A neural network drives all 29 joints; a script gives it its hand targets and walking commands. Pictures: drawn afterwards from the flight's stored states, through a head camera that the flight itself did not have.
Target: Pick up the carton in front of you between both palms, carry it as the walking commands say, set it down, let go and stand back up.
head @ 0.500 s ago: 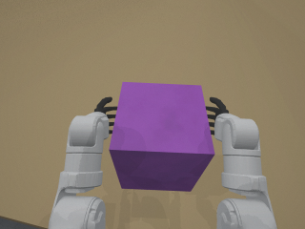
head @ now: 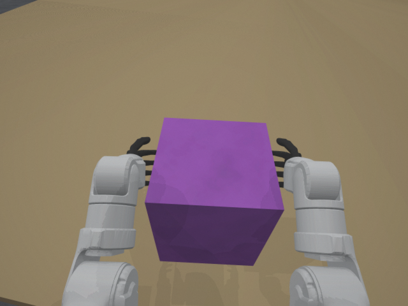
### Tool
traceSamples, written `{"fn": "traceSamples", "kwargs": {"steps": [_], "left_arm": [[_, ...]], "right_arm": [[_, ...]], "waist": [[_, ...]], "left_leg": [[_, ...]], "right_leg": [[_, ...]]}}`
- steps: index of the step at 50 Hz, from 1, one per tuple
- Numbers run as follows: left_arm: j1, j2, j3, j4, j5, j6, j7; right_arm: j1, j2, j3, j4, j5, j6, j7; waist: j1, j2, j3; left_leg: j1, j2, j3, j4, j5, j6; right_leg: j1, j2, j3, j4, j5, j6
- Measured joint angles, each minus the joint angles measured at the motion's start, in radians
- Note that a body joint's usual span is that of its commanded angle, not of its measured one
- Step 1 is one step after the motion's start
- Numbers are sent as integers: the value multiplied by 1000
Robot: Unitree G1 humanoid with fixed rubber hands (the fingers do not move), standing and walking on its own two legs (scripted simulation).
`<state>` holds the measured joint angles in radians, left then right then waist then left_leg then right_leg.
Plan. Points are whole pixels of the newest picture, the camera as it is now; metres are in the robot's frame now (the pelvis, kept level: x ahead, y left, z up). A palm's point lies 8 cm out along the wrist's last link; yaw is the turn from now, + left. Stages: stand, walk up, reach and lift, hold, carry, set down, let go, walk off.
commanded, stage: carry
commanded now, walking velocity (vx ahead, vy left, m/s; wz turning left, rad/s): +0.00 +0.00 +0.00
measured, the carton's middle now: (210, 195) +0.35 +0.00 +0.04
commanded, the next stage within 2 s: none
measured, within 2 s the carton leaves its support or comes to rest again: neither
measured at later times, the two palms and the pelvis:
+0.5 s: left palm (128, 165) +0.33 +0.15 +0.15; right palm (299, 170) +0.33 -0.15 +0.15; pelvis -0.02 +0.00 +0.00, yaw +0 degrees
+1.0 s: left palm (122, 105) +0.50 +0.20 +0.16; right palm (254, 102) +0.52 -0.09 +0.17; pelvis +0.13 +0.05 +0.00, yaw -4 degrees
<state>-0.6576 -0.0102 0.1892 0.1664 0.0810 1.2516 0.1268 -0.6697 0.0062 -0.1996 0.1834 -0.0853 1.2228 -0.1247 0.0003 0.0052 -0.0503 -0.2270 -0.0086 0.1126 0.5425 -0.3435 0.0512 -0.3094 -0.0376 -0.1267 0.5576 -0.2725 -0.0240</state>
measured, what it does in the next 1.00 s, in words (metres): walks ahead: left foot 0.09 m higher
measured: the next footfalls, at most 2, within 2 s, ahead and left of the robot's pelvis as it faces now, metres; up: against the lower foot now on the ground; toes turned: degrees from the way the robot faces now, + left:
left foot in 0.82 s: +0.09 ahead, +0.10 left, +0.09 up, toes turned +2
left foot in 1.06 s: +0.26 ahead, +0.21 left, +0.12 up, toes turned +2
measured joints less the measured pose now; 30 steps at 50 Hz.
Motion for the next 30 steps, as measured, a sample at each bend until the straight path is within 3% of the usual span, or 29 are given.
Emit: {"fn": "traceSamples", "kwargs": {"steps": [19,23,27,30], "left_arm": [[-3,6,-4,12,-2,9,-3],[-15,27,-6,-26,-23,34,0],[-67,45,7,-42,-41,65,3],[-120,39,16,-5,-35,75,4]], "right_arm": [[-1,-1,3,10,0,9,-1],[-21,-2,17,-24,12,35,-18],[-68,-16,21,-51,30,74,-33],[-108,-39,7,-36,39,99,-32]], "waist": [[0,-7,-5],[-7,-4,-20],[-7,4,-47],[8,34,-55]], "left_leg": [[-22,-6,12,-10,45,12],[-32,-7,15,4,30,21],[-49,-1,14,31,5,12],[-74,35,1,112,-33,3]], "right_leg": [[-18,-9,4,-21,54,1],[-50,-10,10,62,-60,-37],[-32,1,13,72,-80,-72],[-4,32,-1,31,-44,-33]]}}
